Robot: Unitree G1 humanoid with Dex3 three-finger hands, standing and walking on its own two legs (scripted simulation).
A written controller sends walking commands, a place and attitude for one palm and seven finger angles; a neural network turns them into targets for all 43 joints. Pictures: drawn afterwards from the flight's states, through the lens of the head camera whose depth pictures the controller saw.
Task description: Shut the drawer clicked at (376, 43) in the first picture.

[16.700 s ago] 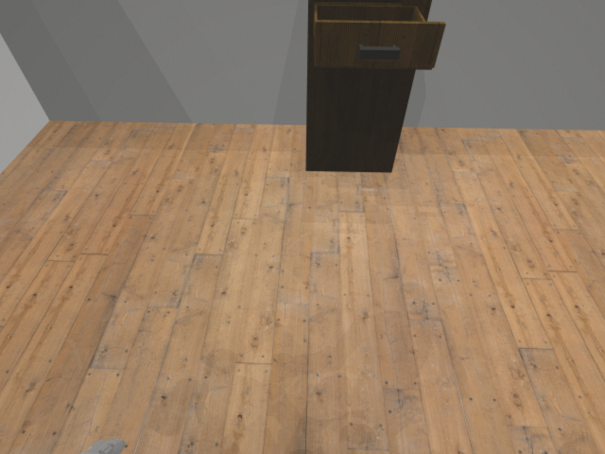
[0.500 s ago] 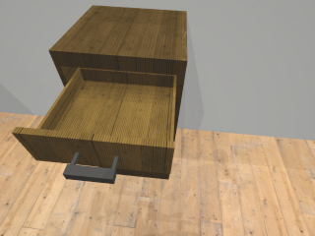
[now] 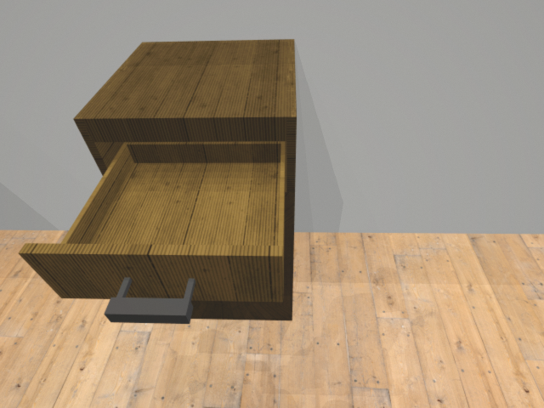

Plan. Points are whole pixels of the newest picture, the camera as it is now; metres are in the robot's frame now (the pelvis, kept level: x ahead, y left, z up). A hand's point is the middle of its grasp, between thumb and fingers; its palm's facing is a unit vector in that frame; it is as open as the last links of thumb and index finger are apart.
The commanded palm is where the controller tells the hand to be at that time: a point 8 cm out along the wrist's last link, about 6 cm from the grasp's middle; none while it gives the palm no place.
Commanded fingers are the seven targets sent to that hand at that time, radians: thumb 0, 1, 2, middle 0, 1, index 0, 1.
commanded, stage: look again from close up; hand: left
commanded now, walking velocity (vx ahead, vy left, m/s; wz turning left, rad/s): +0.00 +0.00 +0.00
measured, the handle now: (154, 297) +0.29 +0.21 +0.00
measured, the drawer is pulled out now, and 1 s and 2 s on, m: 0.30 0.28 0.28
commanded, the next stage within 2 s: raise the hand and make a fist in 0.44 s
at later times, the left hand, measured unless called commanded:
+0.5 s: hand out of the picture +0.03 +0.15 -0.16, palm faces +0.03 -0.98 -0.20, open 7.3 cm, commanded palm none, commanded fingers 0.00 0.90 0.90 -0.20 -0.30 -0.20 -0.30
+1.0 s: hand (175, 398) +0.15 +0.14 -0.01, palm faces +0.07 -1.00 -0.04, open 5.9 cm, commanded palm +0.12 +0.20 -0.01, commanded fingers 0.00 0.90 0.90 -0.68 -0.82 -0.68 -0.82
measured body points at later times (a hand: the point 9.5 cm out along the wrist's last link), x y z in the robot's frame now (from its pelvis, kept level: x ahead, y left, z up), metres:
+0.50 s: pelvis +0.03 -0.02 +0.01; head +0.03 -0.03 +0.46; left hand +0.03 +0.20 -0.14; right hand +0.03 -0.23 -0.16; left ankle +0.03 +0.10 -0.73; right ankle +0.04 -0.10 -0.73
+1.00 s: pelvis +0.01 -0.02 -0.07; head +0.04 -0.01 +0.38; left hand +0.14 +0.19 +0.00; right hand +0.29 -0.23 -0.08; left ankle +0.03 +0.10 -0.73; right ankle +0.04 -0.10 -0.73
